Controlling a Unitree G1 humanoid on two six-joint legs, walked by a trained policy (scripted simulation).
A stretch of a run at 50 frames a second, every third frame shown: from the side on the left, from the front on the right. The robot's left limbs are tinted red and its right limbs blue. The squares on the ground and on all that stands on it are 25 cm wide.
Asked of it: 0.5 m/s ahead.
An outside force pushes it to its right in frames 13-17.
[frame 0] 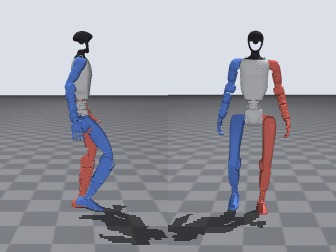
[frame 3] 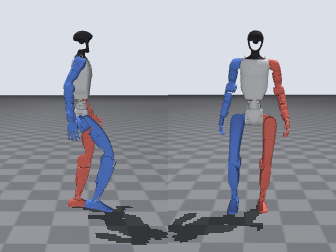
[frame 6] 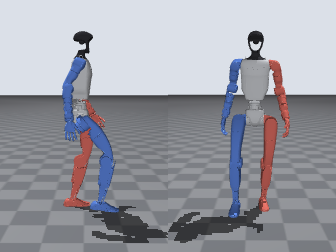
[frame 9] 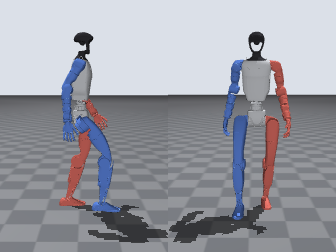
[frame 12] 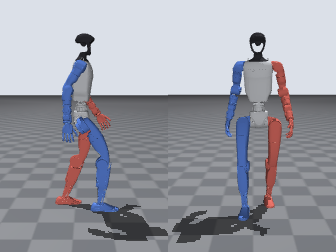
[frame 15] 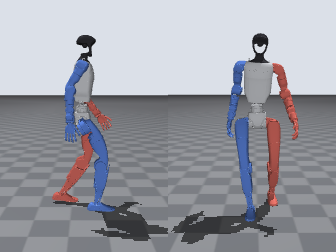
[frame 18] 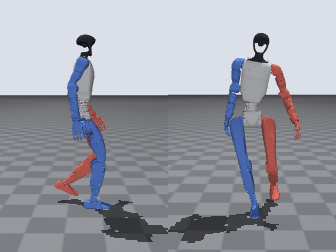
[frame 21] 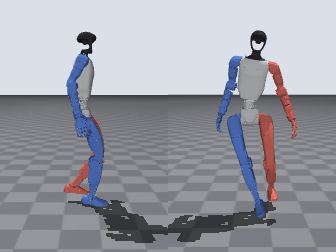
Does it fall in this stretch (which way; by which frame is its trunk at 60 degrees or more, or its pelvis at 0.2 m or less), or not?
no
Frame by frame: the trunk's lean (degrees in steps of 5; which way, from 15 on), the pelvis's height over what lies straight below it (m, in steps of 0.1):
0: 0, 0.8
3: 0, 0.8
6: 0, 0.8
9: 5, 0.8
12: 5, 0.8
15: 5, 0.8
18: 10, 0.8
21: 10, 0.8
